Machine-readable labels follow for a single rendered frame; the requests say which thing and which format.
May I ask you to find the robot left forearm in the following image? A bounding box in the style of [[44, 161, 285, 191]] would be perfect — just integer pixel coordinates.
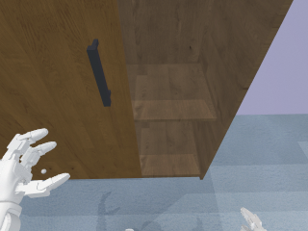
[[0, 200, 22, 231]]

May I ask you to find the wardrobe door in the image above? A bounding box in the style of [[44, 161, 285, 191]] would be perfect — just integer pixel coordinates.
[[0, 0, 141, 181]]

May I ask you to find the robot left hand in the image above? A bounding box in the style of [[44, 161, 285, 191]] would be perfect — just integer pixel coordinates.
[[0, 128, 70, 205]]

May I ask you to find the robot right hand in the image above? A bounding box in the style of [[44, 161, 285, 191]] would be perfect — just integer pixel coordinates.
[[240, 207, 267, 231]]

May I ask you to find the handle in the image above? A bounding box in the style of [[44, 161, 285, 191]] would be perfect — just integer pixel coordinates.
[[87, 38, 112, 107]]

